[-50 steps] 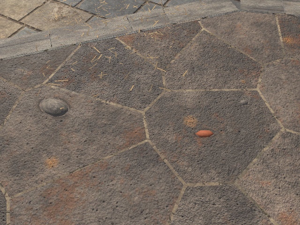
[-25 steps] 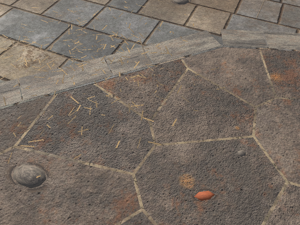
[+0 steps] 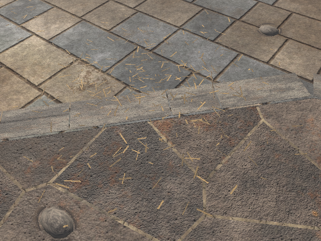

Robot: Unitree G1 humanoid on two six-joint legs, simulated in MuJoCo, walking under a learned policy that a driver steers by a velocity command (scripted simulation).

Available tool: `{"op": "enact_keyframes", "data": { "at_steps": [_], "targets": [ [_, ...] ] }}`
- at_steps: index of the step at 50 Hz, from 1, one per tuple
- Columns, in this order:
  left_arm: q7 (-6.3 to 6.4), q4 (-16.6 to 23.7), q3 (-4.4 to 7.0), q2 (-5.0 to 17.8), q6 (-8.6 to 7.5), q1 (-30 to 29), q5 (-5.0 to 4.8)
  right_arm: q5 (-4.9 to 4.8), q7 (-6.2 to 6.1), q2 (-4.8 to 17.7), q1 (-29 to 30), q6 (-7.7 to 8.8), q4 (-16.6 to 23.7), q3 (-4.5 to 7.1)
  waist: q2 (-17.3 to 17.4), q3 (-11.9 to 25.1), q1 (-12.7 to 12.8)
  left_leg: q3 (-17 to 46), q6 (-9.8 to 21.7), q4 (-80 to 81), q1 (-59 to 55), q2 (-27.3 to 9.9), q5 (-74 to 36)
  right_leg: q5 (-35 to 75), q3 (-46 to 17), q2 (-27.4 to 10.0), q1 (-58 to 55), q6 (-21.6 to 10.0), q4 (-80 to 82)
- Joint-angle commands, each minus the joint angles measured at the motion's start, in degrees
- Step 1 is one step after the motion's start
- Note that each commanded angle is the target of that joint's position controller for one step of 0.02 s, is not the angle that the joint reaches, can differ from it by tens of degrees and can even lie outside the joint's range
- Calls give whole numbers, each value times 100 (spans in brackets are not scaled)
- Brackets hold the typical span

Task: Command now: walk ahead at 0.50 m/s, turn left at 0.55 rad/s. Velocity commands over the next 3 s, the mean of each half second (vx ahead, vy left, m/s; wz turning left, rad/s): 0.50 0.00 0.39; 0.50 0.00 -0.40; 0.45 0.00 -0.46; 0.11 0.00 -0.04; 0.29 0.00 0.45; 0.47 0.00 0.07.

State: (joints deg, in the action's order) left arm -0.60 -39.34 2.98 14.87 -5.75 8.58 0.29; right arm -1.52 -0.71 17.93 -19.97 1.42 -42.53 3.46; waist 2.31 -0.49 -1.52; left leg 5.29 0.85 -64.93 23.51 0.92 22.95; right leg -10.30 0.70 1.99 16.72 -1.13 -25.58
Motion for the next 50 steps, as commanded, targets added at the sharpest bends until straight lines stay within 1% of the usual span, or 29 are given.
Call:
{"op": "enact_keyframes", "data": {
  "at_steps": [1, 2, 5, 10, 14, 16, 17, 18, 19, 20, 21, 22, 23, 24, 25, 26, 28, 31, 35, 40, 41, 43, 44, 45, 46, 47, 48, 49, 50],
  "targets": [
    [23, 81, 172, 554, -40, 350, 34, -18, 61, 411, 254, 40, 581, 144, -878, -55, 256, 142, -104, -177, 1671, -691, -497, 303, -1546, -1623, -1264, -889, 1413],
    [22, 25, 189, 589, -64, 355, 11, -20, 79, 308, 321, 16, 633, 119, -869, -79, 240, 77, -138, -84, 1688, -726, -576, 540, -1309, -1613, -1171, -940, 1514],
    [38, -140, 267, 821, -89, 396, -7, 33, 117, 202, 654, 1, 822, 70, -678, -148, 249, 28, -245, 544, 1881, -805, -1087, 1216, -747, -1677, -1171, -1053, 1688],
    [74, -344, 312, 1073, -13, 539, -52, 27, 289, 98, 1430, 92, 1029, -13, -522, -262, 510, -366, -110, 2144, 1460, -682, -2394, 1613, 222, -1528, -1309, -829, 1685],
    [82, -531, 378, 1296, 99, 801, -172, 10, 401, 205, 1886, 72, 1301, 18, -556, -372, 543, -635, 170, 2767, 1331, -524, -1997, 2193, 546, -1753, -1913, -643, 1393],
    [77, -657, 391, 1419, 159, 993, -232, 71, 388, 290, 1706, 65, 1340, 80, -650, -130, 315, -827, 426, 2958, 538, -159, -1365, 3845, 596, -1829, -1997, -616, 789],
    [77, -709, 374, 1452, 196, 972, -243, 87, 357, 467, 1103, 55, 1198, 190, -625, 206, -106, -919, 591, 3228, -361, 53, -1383, 4521, 712, -1752, -1898, -537, 32],
    [90, -734, 295, 1325, 206, 994, -220, 70, 283, 764, 199, 37, 933, 353, -513, 650, -590, -891, 750, 3484, -1823, 173, -1754, 4354, 891, -1540, -1251, -384, -1075],
    [69, -566, 114, 871, 159, 1156, -48, 134, 160, 1326, -619, -6, 785, 492, 379, 1427, -761, 850, 1189, 3378, -3888, -1114, -1838, 1940, 990, -1119, 547, -115, -3102],
    [-13, -574, -69, 434, 54, 1719, -57, 136, 159, 1518, -546, 43, 842, 437, 1214, 2412, -325, 3514, 1989, 4133, -4767, -2434, -1085, -2485, 32, -207, 1880, 47, -4733],
    [-54, -594, 122, 1115, 3, 1048, -287, 157, 203, 983, -508, 110, 856, 298, 352, 2119, -693, 3254, 1732, 4450, -4342, -2331, -812, -2344, -687, -382, 2276, -11, -5162],
    [-64, -384, 147, 1152, -19, 579, -400, 172, 217, 877, -221, 164, 765, 243, 342, 1139, -578, 2226, 1500, 4587, -3493, -2129, -1234, -1872, -571, -584, 2565, -53, -5020],
    [-16, -393, 122, 1023, -19, 469, -306, 157, 219, 718, 138, 206, 697, 201, 98, 710, -321, 1606, 1310, 4708, -2754, -1860, -1583, -1363, -523, -833, 2424, -43, -4604],
    [11, -451, 153, 1005, 41, 537, -219, 171, 230, 503, 445, 246, 692, 144, 196, 405, -104, 1095, 1202, 4930, -2196, -1632, -1818, -996, -518, -974, 2187, 1, -4319],
    [12, -553, 160, 940, 129, 804, -220, 212, 233, 407, 590, 309, 688, 123, 361, 365, 75, 789, 1146, 5155, -1784, -1550, -1981, -683, -604, -1070, 1773, 43, -4244],
    [19, -636, 149, 820, 213, 975, -226, 218, 235, 342, 672, 379, 646, 126, 337, 350, 165, 581, 1170, 5350, -1610, -1512, -2092, -501, -598, -1072, 1613, 99, -4204],
    [50, -669, 144, 664, 329, 962, -228, 244, 215, 354, 754, 485, 515, 149, 190, 133, 261, 93, 1157, 5617, -1392, -1475, -2370, -166, -665, -1043, 1737, 188, -4000],
    [58, -554, 147, 576, 344, 570, -197, 291, 134, 371, 614, 519, 305, 174, 97, -127, 172, -486, 1045, 5749, -1598, -1395, -2737, 638, -834, -957, 2251, 264, -3274],
    [-73, -389, 80, 419, 278, 1, -150, 248, 51, 504, 551, 490, 144, 202, 17, -324, -31, -1117, 852, 5894, -1829, -1323, -2807, 1637, -471, -839, 2171, 202, -1955],
    [-256, 49, 5, 330, 265, -769, -141, 137, -3, 678, 106, 299, -174, 280, -87, -599, -315, -1435, 804, 5572, -2862, -1655, -3480, 1228, -57, -738, 2593, -52, -1143],
    [-297, 133, 10, 345, 264, -827, -143, 113, -16, 718, 97, 243, -204, 295, -55, -578, -291, -1495, 774, 5392, -3046, -1704, -3889, 971, 59, -674, 2580, -126, -1064],
    [-346, 231, 77, 475, 287, -671, -153, 87, -68, 871, 205, 148, -190, 332, 155, -292, -83, -1657, 654, 4757, -3229, -1709, -5694, 408, 407, -355, 2040, -335, -1027],
    [-346, 222, 145, 597, 313, -402, -159, 73, -103, 952, 258, 101, -170, 351, 290, -50, 106, -1708, 588, 4243, -3266, -1695, -6637, 100, 573, -141, 1597, -463, -1087],
    [-324, 126, 259, 805, 332, 165, -174, 66, -128, 1011, 332, 55, -149, 358, 335, 287, 442, -1760, 503, 3398, -3116, -1621, -7111, -63, 654, 77, 835, -622, -1052],
    [-247, -72, 438, 1116, 343, 1072, -178, 33, -149, 995, 460, 50, -117, 332, 182, 743, 967, -1867, 307, 2137, -2465, -1390, -6610, 308, 518, 240, -587, -864, -577],
    [-109, -195, 586, 1635, 418, 1724, -183, 197, -140, 614, 269, 135, -14, 192, -768, 1248, 1057, -1826, 46, 305, -903, -989, -3518, 568, -1083, -756, -2296, -1249, -507],
    [-110, -8, 601, 1915, 355, 1402, -196, 228, -31, 27, -94, 331, 261, -5, -1790, 1911, 449, -855, -291, -1637, 1426, 358, 1032, -430, -4485, -2042, -3943, -2497, 333],
    [-141, 41, 459, 1419, 298, 1476, -162, 35, 81, 558, 536, 562, 317, 85, -913, 2013, 894, 174, -116, -1812, 2043, 37, 893, -752, -4562, -2057, -3971, -2287, 842],
    [-136, 38, 394, 1176, 239, 1293, -138, -127, 125, 653, 958, 669, 486, 100, -649, 1222, 839, 109, 25, -1468, 2244, -212, 411, -519, -3695, -1871, -3302, -2026, 898]
  ]
}}
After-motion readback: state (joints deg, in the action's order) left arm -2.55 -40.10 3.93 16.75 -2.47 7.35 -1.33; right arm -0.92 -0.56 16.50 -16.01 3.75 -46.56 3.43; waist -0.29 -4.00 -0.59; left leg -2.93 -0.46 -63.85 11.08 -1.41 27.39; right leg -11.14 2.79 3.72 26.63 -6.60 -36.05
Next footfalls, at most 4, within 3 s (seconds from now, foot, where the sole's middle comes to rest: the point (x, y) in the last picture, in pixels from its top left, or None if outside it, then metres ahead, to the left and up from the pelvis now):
0.36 left None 0.33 0.19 -0.77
0.92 right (166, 203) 0.66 0.01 -0.77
1.40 left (133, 145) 0.98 0.16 -0.77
1.76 right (181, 153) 0.92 -0.08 -0.77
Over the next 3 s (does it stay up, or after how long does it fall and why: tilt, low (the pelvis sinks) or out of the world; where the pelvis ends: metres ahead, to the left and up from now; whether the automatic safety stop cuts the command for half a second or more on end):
stays up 1.31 0.07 0.01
